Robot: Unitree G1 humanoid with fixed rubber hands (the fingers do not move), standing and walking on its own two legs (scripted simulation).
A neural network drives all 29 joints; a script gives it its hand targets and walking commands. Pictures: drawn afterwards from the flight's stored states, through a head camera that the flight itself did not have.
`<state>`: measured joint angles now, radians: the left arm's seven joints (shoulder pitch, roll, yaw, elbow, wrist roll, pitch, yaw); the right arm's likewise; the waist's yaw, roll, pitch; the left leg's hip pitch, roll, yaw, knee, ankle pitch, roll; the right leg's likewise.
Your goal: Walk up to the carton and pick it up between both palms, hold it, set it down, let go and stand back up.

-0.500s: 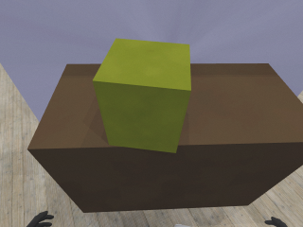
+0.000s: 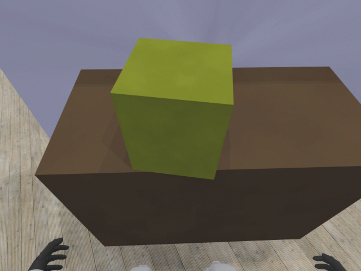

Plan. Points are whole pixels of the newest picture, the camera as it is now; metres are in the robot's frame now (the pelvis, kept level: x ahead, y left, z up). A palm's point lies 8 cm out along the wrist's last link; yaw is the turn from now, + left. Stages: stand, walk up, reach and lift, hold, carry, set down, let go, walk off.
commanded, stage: reach and lift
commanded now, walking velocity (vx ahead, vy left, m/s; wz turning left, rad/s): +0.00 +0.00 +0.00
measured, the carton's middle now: (178, 112) +0.46 +0.02 +0.10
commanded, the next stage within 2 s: none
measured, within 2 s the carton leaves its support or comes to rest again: neither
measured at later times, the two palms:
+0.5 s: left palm (47, 239) +0.20 +0.27 +0.01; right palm out of the picture +0.13 -0.28 +0.02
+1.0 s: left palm (44, 216) +0.22 +0.26 +0.07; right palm (320, 253) +0.16 -0.21 +0.08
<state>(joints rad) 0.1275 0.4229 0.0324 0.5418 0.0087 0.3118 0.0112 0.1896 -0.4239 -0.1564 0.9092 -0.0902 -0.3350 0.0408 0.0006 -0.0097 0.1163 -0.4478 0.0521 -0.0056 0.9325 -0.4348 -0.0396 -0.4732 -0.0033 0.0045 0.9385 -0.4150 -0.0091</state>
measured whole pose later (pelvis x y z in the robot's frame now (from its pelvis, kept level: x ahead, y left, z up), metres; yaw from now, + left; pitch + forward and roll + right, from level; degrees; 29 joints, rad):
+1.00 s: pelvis +0.00 +0.04 +0.06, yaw -4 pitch -6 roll +0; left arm 0.23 0.30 0.01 0.11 -0.07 0.15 0.00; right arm 0.36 -0.21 -0.05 0.07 0.10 -0.02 -0.05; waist 0.00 -0.01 0.05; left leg -0.11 0.04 0.09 0.41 -0.19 0.01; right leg -0.08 0.02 0.04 0.39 -0.20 0.00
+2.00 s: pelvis +0.03 +0.03 +0.06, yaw -4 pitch -3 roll +0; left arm -0.03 0.30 0.05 -0.18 -0.13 0.50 -0.02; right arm 0.04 -0.19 0.01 -0.23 0.27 0.34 -0.19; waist 0.00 -0.03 0.05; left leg -0.11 0.04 0.09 0.36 -0.20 0.00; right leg -0.08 0.02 0.04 0.35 -0.21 -0.01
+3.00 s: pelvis +0.03 +0.03 +0.06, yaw -4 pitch -3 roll +0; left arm -0.78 0.30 0.10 0.37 -0.13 0.62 0.00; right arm -0.73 -0.19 -0.04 0.41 0.29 0.44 -0.22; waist 0.00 -0.03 0.08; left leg -0.12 0.04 0.08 0.36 -0.19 0.00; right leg -0.08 0.03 0.03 0.33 -0.21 -0.01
